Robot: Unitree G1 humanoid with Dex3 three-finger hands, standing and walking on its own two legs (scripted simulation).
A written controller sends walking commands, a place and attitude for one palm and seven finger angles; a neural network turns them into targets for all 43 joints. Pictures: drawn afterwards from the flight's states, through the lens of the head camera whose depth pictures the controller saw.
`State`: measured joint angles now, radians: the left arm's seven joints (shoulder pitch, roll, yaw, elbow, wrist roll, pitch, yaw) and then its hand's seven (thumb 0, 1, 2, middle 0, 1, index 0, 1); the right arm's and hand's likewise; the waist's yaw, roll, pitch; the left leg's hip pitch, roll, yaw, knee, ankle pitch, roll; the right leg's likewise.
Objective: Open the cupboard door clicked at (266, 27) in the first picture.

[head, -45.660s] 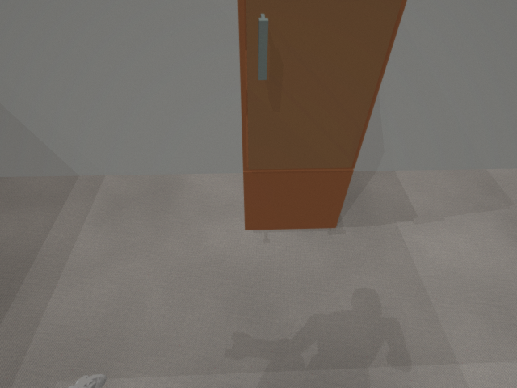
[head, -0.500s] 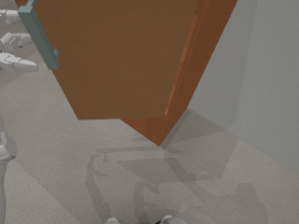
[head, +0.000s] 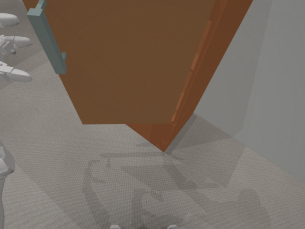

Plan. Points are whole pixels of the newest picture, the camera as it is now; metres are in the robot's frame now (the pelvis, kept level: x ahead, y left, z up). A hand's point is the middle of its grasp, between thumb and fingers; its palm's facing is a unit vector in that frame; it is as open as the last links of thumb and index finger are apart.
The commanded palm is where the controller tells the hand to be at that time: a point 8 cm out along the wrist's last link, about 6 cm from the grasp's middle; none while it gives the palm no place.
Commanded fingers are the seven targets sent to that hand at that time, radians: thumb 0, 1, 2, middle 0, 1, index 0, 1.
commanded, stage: move the hooked fingers beside the handle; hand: left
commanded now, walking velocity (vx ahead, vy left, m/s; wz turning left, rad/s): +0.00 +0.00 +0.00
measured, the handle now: (52, 39) +0.54 +0.21 +0.16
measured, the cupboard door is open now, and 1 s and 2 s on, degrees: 40 40 40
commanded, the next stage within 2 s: slide the fingers in behind the handle in 1.34 s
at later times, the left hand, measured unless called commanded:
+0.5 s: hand (21, 54) +0.48 +0.26 +0.17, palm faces -0.01 -1.00 +0.01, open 14.0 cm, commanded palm +0.47 +0.31 +0.15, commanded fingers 0.00 -0.50 0.30 -0.30 -1.20 -0.30 -1.20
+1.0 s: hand (13, 51) +0.49 +0.28 +0.16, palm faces +0.01 -1.00 +0.00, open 14.0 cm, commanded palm +0.48 +0.32 +0.15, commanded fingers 0.00 -0.50 0.30 -0.30 -1.20 -0.30 -1.20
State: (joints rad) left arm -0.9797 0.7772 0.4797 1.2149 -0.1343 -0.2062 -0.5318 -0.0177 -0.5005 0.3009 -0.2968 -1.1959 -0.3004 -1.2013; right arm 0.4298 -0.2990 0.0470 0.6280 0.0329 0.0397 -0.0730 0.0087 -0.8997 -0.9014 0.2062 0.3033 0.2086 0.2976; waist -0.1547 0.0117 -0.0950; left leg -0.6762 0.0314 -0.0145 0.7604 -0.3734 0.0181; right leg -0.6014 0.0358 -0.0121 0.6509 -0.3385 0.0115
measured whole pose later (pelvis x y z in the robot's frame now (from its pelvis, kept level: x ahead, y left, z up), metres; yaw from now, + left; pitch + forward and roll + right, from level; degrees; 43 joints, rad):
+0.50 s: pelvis -0.01 +0.00 +0.00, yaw +1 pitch +15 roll -3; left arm -1.03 0.70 0.41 1.25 -0.13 -0.19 -0.45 -0.02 -0.50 0.30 -0.30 -1.20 -0.30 -1.20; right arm 0.39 -0.29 0.06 0.63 0.03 0.02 -0.07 0.01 -0.90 -0.90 0.21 0.30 0.21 0.30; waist -0.15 0.02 -0.09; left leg -0.67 0.01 -0.03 0.78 -0.36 0.02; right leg -0.59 0.02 -0.03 0.68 -0.34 0.02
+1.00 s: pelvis -0.01 +0.00 +0.00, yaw +0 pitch +18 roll -3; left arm -1.04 0.85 0.49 1.28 -0.11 -0.20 -0.53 -0.02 -0.50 0.30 -0.30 -1.20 -0.30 -1.20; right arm 0.47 -0.31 0.06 0.64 0.03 0.05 -0.08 0.01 -0.90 -0.90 0.21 0.30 0.21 0.30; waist -0.18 0.01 -0.08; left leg -0.72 0.04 -0.02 0.78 -0.37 0.01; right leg -0.65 0.05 -0.02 0.67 -0.33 0.01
